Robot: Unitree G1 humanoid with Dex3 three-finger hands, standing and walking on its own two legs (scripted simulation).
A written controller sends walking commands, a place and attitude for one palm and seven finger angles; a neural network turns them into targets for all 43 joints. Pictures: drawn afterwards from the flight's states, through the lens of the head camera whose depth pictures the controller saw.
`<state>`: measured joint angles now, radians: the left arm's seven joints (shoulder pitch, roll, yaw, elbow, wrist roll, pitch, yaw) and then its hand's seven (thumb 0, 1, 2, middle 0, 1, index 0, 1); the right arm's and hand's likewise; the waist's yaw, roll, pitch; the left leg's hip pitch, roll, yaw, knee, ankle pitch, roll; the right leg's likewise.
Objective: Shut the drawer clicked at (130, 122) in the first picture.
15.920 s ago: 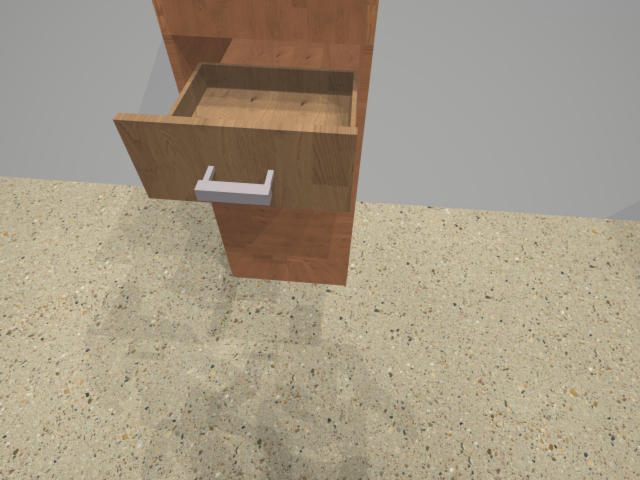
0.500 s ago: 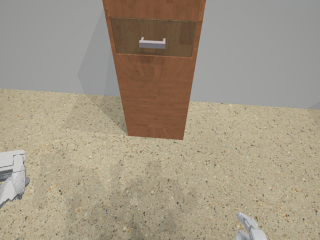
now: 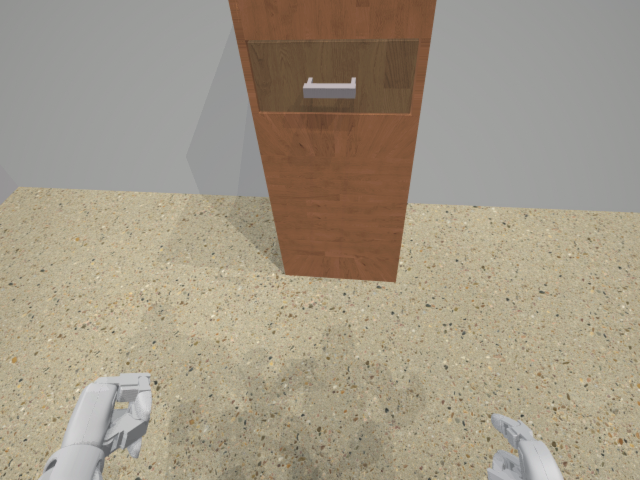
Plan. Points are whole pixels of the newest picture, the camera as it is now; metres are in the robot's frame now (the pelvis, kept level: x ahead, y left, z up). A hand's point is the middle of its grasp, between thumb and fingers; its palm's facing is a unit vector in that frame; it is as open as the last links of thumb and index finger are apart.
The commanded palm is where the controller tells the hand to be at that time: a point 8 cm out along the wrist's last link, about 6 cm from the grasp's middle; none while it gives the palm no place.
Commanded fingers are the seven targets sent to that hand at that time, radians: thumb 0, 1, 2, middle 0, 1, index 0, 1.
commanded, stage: let the arm hang, fingers relaxed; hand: left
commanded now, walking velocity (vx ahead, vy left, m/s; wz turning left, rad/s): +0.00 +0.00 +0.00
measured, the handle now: (330, 86) +0.93 +0.04 +0.05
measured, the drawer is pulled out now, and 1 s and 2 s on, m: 0.00 0.00 0.00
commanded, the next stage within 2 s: look to check the result in 0.96 s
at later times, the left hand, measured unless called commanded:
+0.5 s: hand out of the picture -0.07 +0.20 -0.16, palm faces +0.01 -0.97 -0.24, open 6.0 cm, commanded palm none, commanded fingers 0.00 0.90 0.90 -0.20 -0.30 -0.20 -0.30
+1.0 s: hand out of the picture -0.02 +0.16 -0.16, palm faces +0.03 -0.98 -0.19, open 7.4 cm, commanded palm none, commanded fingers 0.00 0.90 0.90 -0.20 -0.30 -0.20 -0.30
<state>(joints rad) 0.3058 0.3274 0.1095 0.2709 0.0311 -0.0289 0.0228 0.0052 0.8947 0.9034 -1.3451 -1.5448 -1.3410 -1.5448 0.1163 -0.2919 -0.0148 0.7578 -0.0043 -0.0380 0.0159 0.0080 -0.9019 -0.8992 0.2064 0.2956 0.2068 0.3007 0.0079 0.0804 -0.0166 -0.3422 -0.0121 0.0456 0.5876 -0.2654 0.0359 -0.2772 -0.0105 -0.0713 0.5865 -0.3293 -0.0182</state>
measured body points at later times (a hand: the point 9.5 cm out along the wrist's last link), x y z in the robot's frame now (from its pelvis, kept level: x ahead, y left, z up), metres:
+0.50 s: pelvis -0.01 +0.01 +0.01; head +0.01 +0.00 +0.46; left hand -0.07 +0.25 -0.14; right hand -0.05 -0.20 -0.15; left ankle +0.03 +0.10 -0.73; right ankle -0.01 -0.11 -0.73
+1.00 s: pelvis -0.01 +0.00 +0.01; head +0.01 -0.01 +0.46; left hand -0.02 +0.22 -0.15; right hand -0.03 -0.20 -0.15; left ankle +0.03 +0.10 -0.73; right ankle -0.01 -0.11 -0.73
